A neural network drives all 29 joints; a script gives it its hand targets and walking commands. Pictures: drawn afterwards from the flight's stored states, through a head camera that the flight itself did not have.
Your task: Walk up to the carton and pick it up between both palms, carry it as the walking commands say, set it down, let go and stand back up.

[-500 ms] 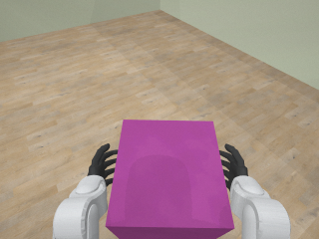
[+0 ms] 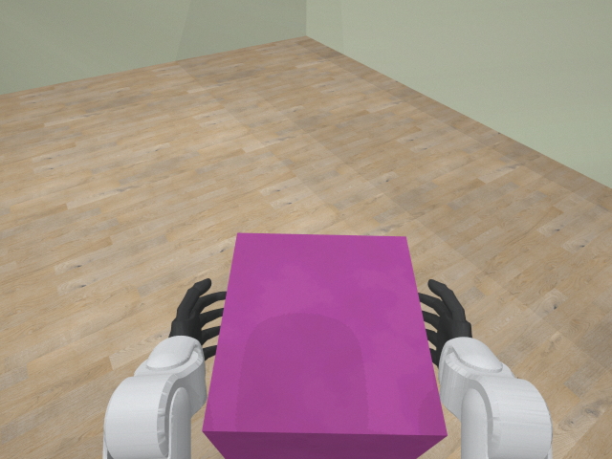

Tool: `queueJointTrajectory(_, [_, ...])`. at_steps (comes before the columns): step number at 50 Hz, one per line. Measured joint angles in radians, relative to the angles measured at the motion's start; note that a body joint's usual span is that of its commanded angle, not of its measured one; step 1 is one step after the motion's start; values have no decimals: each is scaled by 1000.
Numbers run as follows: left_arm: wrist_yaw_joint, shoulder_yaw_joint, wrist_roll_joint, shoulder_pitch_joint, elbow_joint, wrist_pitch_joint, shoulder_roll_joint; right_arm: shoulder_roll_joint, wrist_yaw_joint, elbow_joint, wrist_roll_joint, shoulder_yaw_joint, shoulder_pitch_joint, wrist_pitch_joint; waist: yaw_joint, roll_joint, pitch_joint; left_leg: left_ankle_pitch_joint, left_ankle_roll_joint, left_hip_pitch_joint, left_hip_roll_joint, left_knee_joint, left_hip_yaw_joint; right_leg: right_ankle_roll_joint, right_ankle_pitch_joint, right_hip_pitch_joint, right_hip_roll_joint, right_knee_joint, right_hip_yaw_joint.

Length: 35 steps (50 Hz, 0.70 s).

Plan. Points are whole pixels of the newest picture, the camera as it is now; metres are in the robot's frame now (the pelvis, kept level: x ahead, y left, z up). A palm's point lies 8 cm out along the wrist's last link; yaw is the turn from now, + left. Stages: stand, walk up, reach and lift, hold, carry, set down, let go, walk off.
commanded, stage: carry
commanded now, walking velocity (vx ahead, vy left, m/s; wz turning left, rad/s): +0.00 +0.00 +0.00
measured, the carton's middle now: (318, 362) +0.25 +0.00 +0.03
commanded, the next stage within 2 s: hold in 0.90 s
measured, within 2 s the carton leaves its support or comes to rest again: neither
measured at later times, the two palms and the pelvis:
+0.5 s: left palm (186, 363) +0.21 +0.14 +0.10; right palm (458, 364) +0.21 -0.15 +0.10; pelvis -0.02 +0.00 +0.00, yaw +0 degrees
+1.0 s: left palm (202, 378) +0.22 +0.14 +0.04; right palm (442, 378) +0.22 -0.15 +0.04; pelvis -0.04 +0.00 +0.00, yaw -1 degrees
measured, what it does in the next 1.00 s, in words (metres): stands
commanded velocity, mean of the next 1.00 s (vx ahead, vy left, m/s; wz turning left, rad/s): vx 0.00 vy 0.00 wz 0.00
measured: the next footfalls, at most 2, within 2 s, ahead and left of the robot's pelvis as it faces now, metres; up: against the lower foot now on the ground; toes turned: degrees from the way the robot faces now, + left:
none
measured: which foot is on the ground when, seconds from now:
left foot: down 0.00-1.00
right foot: down 0.00-1.00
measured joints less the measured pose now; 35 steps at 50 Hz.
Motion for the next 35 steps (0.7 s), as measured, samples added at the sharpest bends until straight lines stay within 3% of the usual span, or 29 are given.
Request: queueJointTrajectory(35, [-3,11,0,-22,25,-15,1,-1,-3,25,2,-5,-21,-16,-3,2,13,42,-1,-41,5,3,-10,-12,41,-38,5,-2,-2])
